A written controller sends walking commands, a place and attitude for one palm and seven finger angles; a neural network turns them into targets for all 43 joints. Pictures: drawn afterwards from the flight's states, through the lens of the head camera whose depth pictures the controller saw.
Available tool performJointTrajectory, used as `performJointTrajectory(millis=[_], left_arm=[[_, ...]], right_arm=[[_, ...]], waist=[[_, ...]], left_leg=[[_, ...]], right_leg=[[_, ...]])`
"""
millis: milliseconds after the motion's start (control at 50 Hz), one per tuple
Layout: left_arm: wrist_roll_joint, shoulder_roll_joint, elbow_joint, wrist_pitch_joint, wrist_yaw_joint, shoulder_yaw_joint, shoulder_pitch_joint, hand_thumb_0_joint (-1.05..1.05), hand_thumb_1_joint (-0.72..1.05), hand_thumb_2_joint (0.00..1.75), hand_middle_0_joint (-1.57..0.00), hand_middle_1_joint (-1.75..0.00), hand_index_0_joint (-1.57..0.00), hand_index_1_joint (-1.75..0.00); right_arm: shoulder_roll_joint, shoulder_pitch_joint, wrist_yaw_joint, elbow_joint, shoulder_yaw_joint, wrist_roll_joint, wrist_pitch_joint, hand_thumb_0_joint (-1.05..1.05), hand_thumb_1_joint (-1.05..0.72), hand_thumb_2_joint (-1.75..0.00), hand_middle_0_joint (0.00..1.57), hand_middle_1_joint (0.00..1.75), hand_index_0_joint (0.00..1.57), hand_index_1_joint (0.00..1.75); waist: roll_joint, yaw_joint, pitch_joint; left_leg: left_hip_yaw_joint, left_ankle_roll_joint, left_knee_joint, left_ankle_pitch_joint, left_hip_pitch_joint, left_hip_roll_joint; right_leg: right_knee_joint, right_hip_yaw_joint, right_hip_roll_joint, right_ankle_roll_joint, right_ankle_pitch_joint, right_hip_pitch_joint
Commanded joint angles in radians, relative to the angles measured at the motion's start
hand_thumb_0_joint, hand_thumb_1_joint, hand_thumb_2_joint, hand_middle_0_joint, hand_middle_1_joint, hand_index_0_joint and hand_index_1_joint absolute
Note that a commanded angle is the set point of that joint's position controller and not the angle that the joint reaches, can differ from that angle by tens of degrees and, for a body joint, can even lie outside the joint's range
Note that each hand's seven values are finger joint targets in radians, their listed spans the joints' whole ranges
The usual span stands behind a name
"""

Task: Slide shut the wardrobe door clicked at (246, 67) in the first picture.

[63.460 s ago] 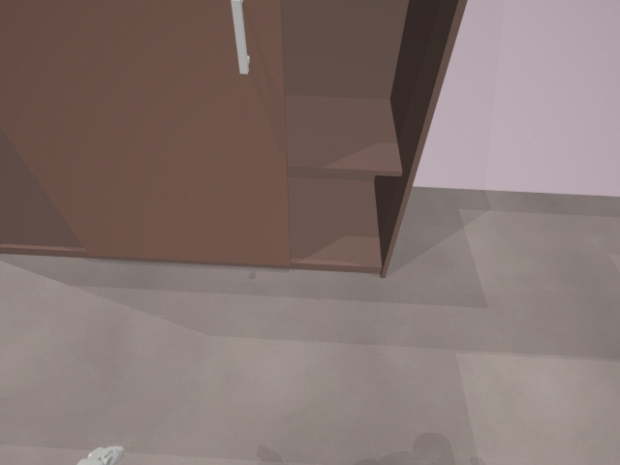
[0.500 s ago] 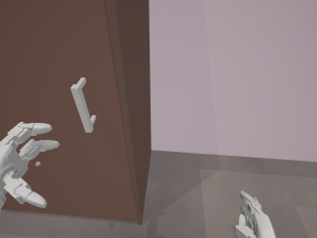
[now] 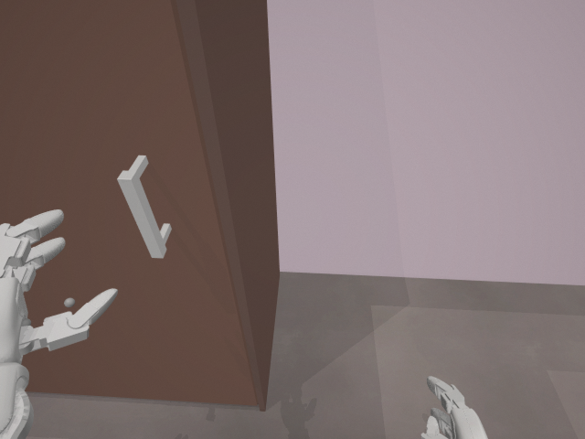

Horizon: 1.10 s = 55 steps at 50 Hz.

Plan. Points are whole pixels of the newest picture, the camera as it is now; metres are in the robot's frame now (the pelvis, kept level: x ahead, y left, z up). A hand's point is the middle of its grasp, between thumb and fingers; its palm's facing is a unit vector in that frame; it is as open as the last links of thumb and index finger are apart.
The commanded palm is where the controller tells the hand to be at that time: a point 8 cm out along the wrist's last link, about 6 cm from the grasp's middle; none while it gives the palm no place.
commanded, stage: draw the hand back to the body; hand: left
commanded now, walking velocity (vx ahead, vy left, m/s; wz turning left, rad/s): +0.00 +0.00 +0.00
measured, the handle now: (149, 209) +0.35 +0.25 +0.15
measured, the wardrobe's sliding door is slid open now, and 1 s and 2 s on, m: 0.00 0.00 0.00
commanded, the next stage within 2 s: step back with the hand held close in 0.58 s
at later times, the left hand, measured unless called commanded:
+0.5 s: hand (105, 294) +0.21 +0.24 +0.16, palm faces +0.43 -0.82 -0.38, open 7.5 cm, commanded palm +0.15 +0.27 +0.17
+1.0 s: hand (105, 304) +0.20 +0.24 +0.14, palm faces +0.33 -0.82 -0.46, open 7.5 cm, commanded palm +0.14 +0.29 +0.17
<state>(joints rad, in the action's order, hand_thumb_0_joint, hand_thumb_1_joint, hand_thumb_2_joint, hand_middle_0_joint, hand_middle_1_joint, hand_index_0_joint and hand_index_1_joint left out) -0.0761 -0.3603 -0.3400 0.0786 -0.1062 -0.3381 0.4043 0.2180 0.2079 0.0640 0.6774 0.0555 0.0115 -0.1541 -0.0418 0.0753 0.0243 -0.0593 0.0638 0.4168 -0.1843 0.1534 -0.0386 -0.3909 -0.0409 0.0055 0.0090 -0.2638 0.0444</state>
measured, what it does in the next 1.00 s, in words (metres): stands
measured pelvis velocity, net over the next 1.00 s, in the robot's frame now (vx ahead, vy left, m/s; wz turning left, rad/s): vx -0.01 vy -0.01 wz -0.03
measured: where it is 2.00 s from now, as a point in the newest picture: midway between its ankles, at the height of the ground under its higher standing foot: outside the picture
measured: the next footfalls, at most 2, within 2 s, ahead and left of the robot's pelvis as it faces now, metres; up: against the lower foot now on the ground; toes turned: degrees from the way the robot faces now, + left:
right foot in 1.96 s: -0.24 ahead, -0.08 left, +0.00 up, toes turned -4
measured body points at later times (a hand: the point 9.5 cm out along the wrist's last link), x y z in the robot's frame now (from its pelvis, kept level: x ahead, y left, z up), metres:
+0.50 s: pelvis +0.02 -0.02 +0.00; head +0.00 -0.04 +0.45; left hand +0.18 +0.28 +0.18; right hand +0.21 -0.24 -0.08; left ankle +0.03 +0.07 -0.74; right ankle -0.03 -0.11 -0.74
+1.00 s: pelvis -0.01 -0.01 +0.00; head +0.00 -0.02 +0.45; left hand +0.18 +0.28 +0.17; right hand +0.18 -0.26 -0.08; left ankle +0.03 +0.07 -0.74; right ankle -0.03 -0.11 -0.74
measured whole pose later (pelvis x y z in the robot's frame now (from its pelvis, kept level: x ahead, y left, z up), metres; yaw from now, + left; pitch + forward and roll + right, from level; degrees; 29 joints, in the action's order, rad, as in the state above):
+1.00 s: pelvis -0.01 -0.01 +0.00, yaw -2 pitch +1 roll -1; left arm -0.07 -0.40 -0.44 0.11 -0.11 -0.35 0.53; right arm 0.26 0.17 0.08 0.54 0.00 -0.01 0.04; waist -0.04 0.01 -0.01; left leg -0.07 0.05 0.46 -0.19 0.29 0.00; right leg -0.42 -0.02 0.04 0.02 -0.25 0.18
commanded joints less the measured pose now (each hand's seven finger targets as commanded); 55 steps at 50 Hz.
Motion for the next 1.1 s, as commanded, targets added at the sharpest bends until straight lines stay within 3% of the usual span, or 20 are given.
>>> performJointTrajectory(millis=[0, 80, 140, 180, 300, 340, 400, 640, 680, 700, 720, 740, 760, 820, 900, 980, 1020, 1080], left_arm=[[0.004, -0.189, -0.244, 0.068, -0.015, -0.115, -0.074, 0.0, 0.57, 0.74, -0.21, -0.49, -0.21, -0.49], [0.004, -0.187, -0.264, 0.063, -0.012, -0.111, -0.058, 0.0, 0.72, 0.81, -0.21, -0.41, -0.21, -0.41], [0.001, -0.179, -0.254, 0.057, -0.008, -0.1, -0.061, 0.0, 0.83, 0.87, -0.2, -0.34, -0.2, -0.34], [0.001, -0.187, -0.279, 0.058, -0.009, -0.106, -0.065, 0.0, 0.9, 0.9, -0.2, -0.3, -0.2, -0.3], [-0.005, -0.189, -0.259, 0.046, -0.003, -0.109, -0.058, 0.0, 0.9, 0.9, -0.2, -0.3, -0.2, -0.3], [-0.004, -0.191, -0.264, 0.046, -0.004, -0.108, -0.07, 0.0, 0.9, 0.9, -0.2, -0.3, -0.2, -0.3], [-0.009, -0.189, -0.25, 0.042, -0.003, -0.107, -0.054, 0.0, 0.9, 0.9, -0.2, -0.3, -0.2, -0.3], [-0.01, -0.192, -0.252, 0.047, -0.001, -0.106, -0.065, 0.0, 0.9, 0.9, -0.2, -0.3, -0.2, -0.3], [-0.008, -0.224, -0.234, 0.05, -0.007, -0.137, -0.103, 0.0, 0.9, 0.9, -0.2, -0.3, -0.2, -0.3], [0.005, -0.332, -0.319, 0.094, -0.019, -0.231, -0.211, 0.0, 0.9, 0.9, -0.2, -0.3, -0.2, -0.3], [0.01, -0.327, -0.271, 0.11, -0.019, -0.232, -0.194, 0.0, 0.9, 0.9, -0.2, -0.3, -0.2, -0.3], [0.014, -0.242, -0.202, 0.101, -0.013, -0.169, -0.072, 0.0, 0.9, 0.9, -0.2, -0.3, -0.2, -0.3], [0.017, -0.202, -0.194, 0.093, -0.008, -0.135, -0.016, 0.0, 0.9, 0.9, -0.2, -0.3, -0.2, -0.3], [0.016, -0.203, -0.247, 0.092, -0.015, -0.132, 0.044, 0.0, 0.9, 0.9, -0.2, -0.3, -0.2, -0.3], [0.013, -0.246, -0.289, 0.092, -0.031, -0.173, 0.095, 0.0, 0.9, 0.9, -0.2, -0.3, -0.2, -0.3], [0.009, -0.277, -0.335, 0.108, -0.044, -0.205, 0.114, 0.0, 0.9, 0.9, -0.2, -0.3, -0.2, -0.3], [0.008, -0.291, -0.343, 0.116, -0.048, -0.221, 0.117, 0.0, 0.9, 0.9, -0.2, -0.3, -0.2, -0.3], [0.016, -0.266, -0.353, 0.134, -0.051, -0.207, 0.115, 0.0, 0.9, 0.9, -0.2, -0.3, -0.2, -0.3]], right_arm=[[0.125, -0.142, 0.004, -0.173, -0.064, -0.004, -0.033, 0.0, -0.9, -0.9, 0.2, 0.3, 0.2, 0.3], [0.124, -0.138, 0.001, -0.183, -0.067, -0.003, -0.021, 0.0, -0.9, -0.9, 0.2, 0.3, 0.2, 0.3], [0.123, -0.143, 0.002, -0.185, -0.067, -0.005, -0.01, 0.0, -0.9, -0.9, 0.2, 0.3, 0.2, 0.3], [0.122, -0.143, 0.003, -0.188, -0.069, -0.005, -0.007, 0.0, -0.9, -0.9, 0.2, 0.3, 0.2, 0.3], [0.118, -0.149, 0.008, -0.195, -0.068, -0.005, 0.011, 0.0, -0.9, -0.9, 0.2, 0.3, 0.2, 0.3], [0.117, -0.15, 0.008, -0.193, -0.067, -0.004, 0.013, 0.0, -0.9, -0.9, 0.2, 0.3, 0.2, 0.3], [0.113, -0.155, 0.011, -0.197, -0.068, -0.004, 0.016, 0.0, -0.9, -0.9, 0.2, 0.3, 0.2, 0.3], [0.111, -0.165, 0.018, -0.191, -0.068, -0.004, 0.018, 0.0, -0.9, -0.9, 0.2, 0.3, 0.2, 0.3], [0.115, -0.161, 0.02, -0.18, -0.07, -0.005, 0.018, 0.0, -0.9, -0.9, 0.2, 0.3, 0.2, 0.3], [0.136, -0.161, 0.016, -0.237, -0.073, -0.021, 0.043, 0.0, -0.9, -0.9, 0.2, 0.3, 0.2, 0.3], [0.122, -0.155, 0.022, -0.216, -0.072, -0.015, 0.062, 0.0, -0.9, -0.9, 0.2, 0.3, 0.2, 0.3], [0.123, -0.145, 0.021, -0.217, -0.077, -0.013, 0.078, 0.0, -0.9, -0.9, 0.2, 0.3, 0.2, 0.3], [0.126, -0.135, 0.016, -0.235, -0.082, -0.015, 0.093, 0.0, -0.9, -0.9, 0.2, 0.3, 0.2, 0.3], [0.129, -0.132, 0.017, -0.265, -0.09, -0.023, 0.125, 0.0, -0.9, -0.9, 0.2, 0.3, 0.2, 0.3], [0.129, -0.131, 0.025, -0.295, -0.096, -0.027, 0.153, 0.0, -0.9, -0.9, 0.2, 0.3, 0.2, 0.3], [0.131, -0.128, 0.034, -0.313, -0.098, -0.028, 0.159, 0.0, -0.9, -0.9, 0.2, 0.3, 0.2, 0.3], [0.139, -0.129, 0.036, -0.315, -0.101, -0.026, 0.155, 0.0, -0.9, -0.9, 0.2, 0.3, 0.2, 0.3], [0.147, -0.116, 0.035, -0.316, -0.103, -0.026, 0.136, 0.0, -0.9, -0.9, 0.2, 0.3, 0.2, 0.3]], waist=[[-0.039, 0.01, -0.093], [-0.032, 0.009, -0.107], [-0.033, 0.004, -0.069], [-0.043, 0.005, -0.094], [-0.004, 0.008, -0.086], [-0.036, 0.005, -0.083], [0.01, 0.007, -0.079], [-0.014, 0.006, -0.07], [-0.002, 0.006, -0.088], [0.024, -0.031, -0.021], [0.059, -0.037, -0.028], [0.1, -0.043, -0.064], [0.103, -0.041, -0.11], [0.03, -0.044, -0.192], [0.068, -0.047, -0.207], [0.012, -0.046, -0.2], [-0.019, -0.044, -0.187], [-0.063, -0.048, -0.165]], left_leg=[[0.119, -0.055, -0.082, 0.127, -0.114, 0.086], [0.104, -0.052, -0.065, 0.198, -0.132, 0.084], [0.094, -0.047, -0.062, 0.182, -0.125, 0.08], [0.087, -0.042, -0.054, 0.196, -0.14, 0.076], [0.071, -0.031, -0.043, 0.211, -0.134, 0.066], [0.069, -0.031, -0.041, 0.206, -0.138, 0.064], [0.063, -0.024, -0.038, 0.204, -0.14, 0.061], [0.049, -0.018, -0.032, 0.189, -0.141, 0.051], [0.052, -0.017, -0.033, 0.195, -0.143, 0.048], [0.072, 0.004, 0.041, 0.148, -0.1, 0.068], [0.078, 0.001, 0.066, 0.145, -0.085, 0.061], [0.069, 0.002, 0.084, 0.175, -0.082, 0.067], [0.056, 0.004, 0.092, 0.207, -0.083, 0.071], [0.039, 0.009, 0.085, 0.298, -0.102, 0.085], [0.063, 0.007, 0.07, 0.336, -0.078, 0.104], [0.1, 0.005, 0.037, 0.3, -0.029, 0.123], [0.12, 0.007, 0.014, 0.233, 0.007, 0.131], [0.186, 0.015, -0.068, 0.024, 0.111, 0.161]], right_leg=[[0.072, 0.032, -0.009, 0.029, 0.128, 0.078], [0.076, 0.032, -0.01, 0.026, 0.172, 0.07], [0.09, 0.037, -0.012, 0.025, 0.173, 0.085], [0.089, 0.039, -0.013, 0.024, 0.194, 0.077], [0.096, 0.043, -0.015, 0.019, 0.238, 0.069], [0.102, 0.048, -0.018, 0.02, 0.237, 0.072], [0.106, 0.049, -0.018, 0.015, 0.252, 0.077], [0.126, 0.062, -0.027, 0.009, 0.263, 0.076], [0.123, 0.06, -0.024, 0.009, 0.269, 0.07], [0.165, 0.156, -0.089, -0.041, 0.386, 0.212], [0.155, 0.149, -0.114, -0.044, 0.465, 0.207], [0.122, 0.133, -0.127, -0.052, 0.531, 0.2], [0.092, 0.12, -0.13, -0.068, 0.578, 0.182], [0.044, 0.099, -0.127, -0.09, 0.61, 0.169], [0.024, 0.098, -0.108, -0.075, 0.53, 0.183], [-0.001, 0.103, -0.089, -0.045, 0.399, 0.187], [-0.002, 0.103, -0.076, -0.035, 0.31, 0.191], [-0.033, 0.092, -0.041, -0.012, 0.128, 0.154]])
